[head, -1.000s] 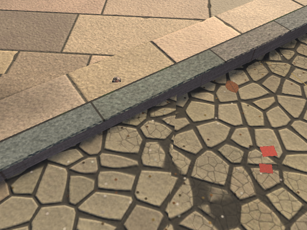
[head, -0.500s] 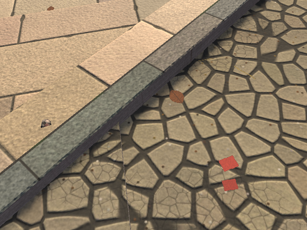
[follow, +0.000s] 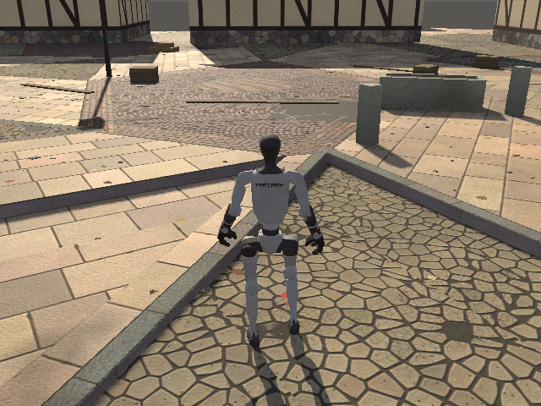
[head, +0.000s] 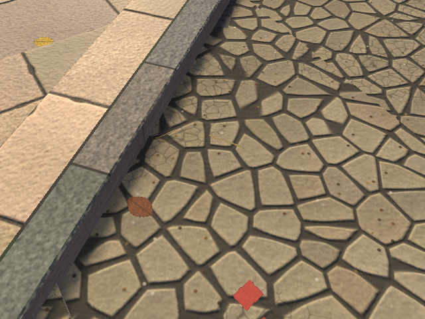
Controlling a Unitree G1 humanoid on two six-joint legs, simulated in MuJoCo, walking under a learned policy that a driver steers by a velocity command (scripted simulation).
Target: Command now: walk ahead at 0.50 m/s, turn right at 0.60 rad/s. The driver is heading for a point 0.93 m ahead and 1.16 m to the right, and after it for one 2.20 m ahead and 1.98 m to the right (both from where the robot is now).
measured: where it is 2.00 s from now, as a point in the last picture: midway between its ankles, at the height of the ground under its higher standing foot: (335, 180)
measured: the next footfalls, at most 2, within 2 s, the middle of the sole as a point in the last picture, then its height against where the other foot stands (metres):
right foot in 0.30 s outside the picture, level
left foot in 0.76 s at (228, 268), level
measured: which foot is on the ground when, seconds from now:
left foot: down 0.00-0.30, up 0.32-0.74, down 0.76-1.00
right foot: up 0.00-0.28, down 0.30-0.76, up 0.78-1.00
